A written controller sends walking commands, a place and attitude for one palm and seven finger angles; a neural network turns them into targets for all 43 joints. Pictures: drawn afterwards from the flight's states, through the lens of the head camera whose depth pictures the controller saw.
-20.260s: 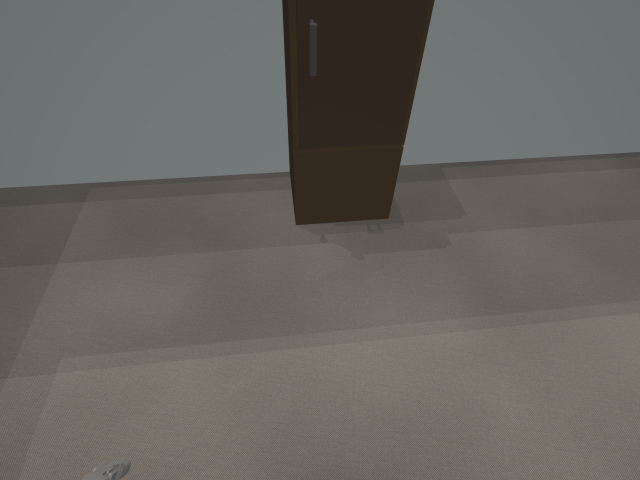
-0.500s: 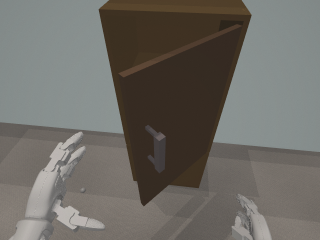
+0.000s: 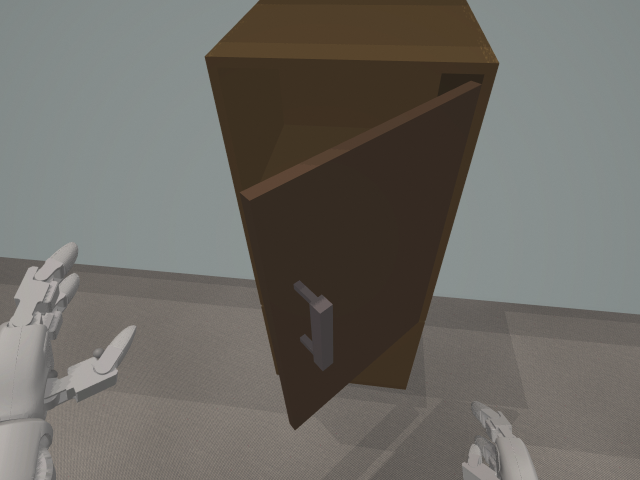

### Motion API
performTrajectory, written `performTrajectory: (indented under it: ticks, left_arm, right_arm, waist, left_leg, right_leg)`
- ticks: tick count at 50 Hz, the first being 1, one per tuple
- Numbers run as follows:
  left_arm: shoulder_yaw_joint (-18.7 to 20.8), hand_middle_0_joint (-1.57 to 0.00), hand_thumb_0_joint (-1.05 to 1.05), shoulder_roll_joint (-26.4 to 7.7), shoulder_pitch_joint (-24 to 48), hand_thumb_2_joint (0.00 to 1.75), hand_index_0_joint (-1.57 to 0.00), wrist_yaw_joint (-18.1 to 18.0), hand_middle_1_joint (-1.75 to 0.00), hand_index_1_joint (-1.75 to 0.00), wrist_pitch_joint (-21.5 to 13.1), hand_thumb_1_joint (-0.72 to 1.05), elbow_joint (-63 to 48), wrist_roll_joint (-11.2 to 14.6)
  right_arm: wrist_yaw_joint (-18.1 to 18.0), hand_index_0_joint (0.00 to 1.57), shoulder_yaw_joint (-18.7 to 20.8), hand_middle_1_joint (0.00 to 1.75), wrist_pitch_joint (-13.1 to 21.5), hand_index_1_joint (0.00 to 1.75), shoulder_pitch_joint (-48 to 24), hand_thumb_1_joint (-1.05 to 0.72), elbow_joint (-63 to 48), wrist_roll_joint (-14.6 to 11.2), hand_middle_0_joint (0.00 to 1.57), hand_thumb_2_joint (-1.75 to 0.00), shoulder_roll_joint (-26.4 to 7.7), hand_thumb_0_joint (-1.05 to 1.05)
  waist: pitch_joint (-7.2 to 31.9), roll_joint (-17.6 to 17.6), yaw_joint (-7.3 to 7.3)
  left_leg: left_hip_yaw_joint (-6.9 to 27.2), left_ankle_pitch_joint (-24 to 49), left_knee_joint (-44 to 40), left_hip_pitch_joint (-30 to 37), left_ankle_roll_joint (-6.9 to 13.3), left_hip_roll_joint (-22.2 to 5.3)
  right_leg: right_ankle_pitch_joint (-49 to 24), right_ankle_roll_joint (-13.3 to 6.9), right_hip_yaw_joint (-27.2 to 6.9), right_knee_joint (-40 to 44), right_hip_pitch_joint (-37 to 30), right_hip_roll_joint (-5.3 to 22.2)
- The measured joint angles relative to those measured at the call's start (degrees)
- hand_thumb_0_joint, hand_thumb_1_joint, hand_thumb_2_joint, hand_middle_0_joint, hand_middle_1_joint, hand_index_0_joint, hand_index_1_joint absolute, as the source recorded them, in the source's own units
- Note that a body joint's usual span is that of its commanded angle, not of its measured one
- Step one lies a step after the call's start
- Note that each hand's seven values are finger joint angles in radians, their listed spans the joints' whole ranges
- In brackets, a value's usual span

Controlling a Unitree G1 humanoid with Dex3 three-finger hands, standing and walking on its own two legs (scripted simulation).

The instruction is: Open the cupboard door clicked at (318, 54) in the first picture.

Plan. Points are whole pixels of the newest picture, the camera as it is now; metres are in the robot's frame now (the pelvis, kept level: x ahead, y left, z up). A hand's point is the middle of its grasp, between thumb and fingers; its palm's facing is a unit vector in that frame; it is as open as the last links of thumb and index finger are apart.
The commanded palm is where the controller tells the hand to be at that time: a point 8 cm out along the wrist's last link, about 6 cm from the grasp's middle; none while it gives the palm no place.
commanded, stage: draw the hand back to the body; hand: left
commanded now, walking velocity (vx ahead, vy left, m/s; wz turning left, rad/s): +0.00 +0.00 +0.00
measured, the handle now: (313, 326) +0.32 +0.05 +0.02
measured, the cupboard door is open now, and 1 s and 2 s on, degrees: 48 48 48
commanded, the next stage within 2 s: step back with the hand held close in 0.50 s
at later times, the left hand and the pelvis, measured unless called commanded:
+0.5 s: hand (97, 337) +0.20 +0.24 +0.16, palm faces +0.45 -0.81 -0.39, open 7.4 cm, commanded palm +0.15 +0.28 +0.17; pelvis +0.01 -0.02 +0.01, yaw +0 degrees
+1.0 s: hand (63, 372) +0.17 +0.26 +0.15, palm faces +0.32 -0.81 -0.49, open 7.4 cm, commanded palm +0.11 +0.30 +0.18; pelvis -0.04 +0.01 +0.00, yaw -1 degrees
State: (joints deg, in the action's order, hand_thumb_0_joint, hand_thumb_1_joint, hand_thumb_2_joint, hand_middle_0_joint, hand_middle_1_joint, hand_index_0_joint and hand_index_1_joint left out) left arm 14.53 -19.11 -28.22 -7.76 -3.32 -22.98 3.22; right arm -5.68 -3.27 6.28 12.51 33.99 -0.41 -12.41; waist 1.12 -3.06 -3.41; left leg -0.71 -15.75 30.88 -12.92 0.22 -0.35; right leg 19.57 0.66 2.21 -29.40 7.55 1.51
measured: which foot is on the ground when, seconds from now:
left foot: down 0.00-1.00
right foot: down 0.00-1.00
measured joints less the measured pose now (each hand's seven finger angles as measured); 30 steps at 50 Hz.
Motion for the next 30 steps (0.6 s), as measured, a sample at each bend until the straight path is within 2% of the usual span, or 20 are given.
performTrajectory:
  ticks: [9,14,20,30]
  left_arm:
    - [4.9,-0.2,0.01,-1.3,1.9,0.82,-0.2,0.2,-0.3,-0.3,-0.7,0.7,-0.3,0.6]
    - [4.7,-0.21,0.01,0.0,2.6,0.87,-0.2,0.6,-0.3,-0.3,-0.6,0.81,1.3,0.9]
    - [3.1,-0.21,0.01,0.6,1.9,0.89,-0.21,1.1,-0.3,-0.3,0.3,0.87,1.8,0.8]
    - [4.2,-0.21,0.01,-0.2,2.3,0.9,-0.21,1.0,-0.3,-0.3,-0.6,0.89,1.6,0.9]
  right_arm:
    - [0.4,0.2,1.2,0.3,0.2,0.3,-1.4,-0.9,1.2,0.3,0.2,-0.9,-0.6,0.01]
    - [0.8,0.2,1.8,0.3,-0.7,0.3,-2.1,-0.9,1.4,0.2,0.2,-0.9,-0.8,0.01]
    - [0.7,0.2,1.9,0.3,-1.1,0.3,-1.9,-0.9,1.8,0.5,0.2,-0.9,-0.5,0.01]
    - [0.6,0.2,2.1,0.3,-1.0,0.3,-1.9,-0.9,2.5,0.4,0.2,-0.9,-0.3,0.01]
  waist:
    - [-0.7,-0.1,-0.71]
    - [-1.3,-0.4,-0.73]
    - [-1.7,0.1,-0.69]
    - [-2.0,-0.5,-0.53]
  left_leg:
    - [0.0,1.1,-3.6,3.3,-0.5,-0.4]
    - [0.0,1.8,-5.0,4.1,-0.7,-0.5]
    - [0.1,2.3,-5.9,4.7,-1.0,-0.8]
    - [0.1,2.6,-6.5,5.7,-1.3,-1.3]
  right_leg:
    - [-1.2,-0.4,0.0,3.7,-3.2,-0.5]
    - [-1.7,-0.6,0.0,4.8,-3.9,-0.6]
    - [-2.1,-1.0,0.1,5.5,-4.4,-1.0]
    - [-2.6,-1.3,0.1,6.5,-5.5,-1.5]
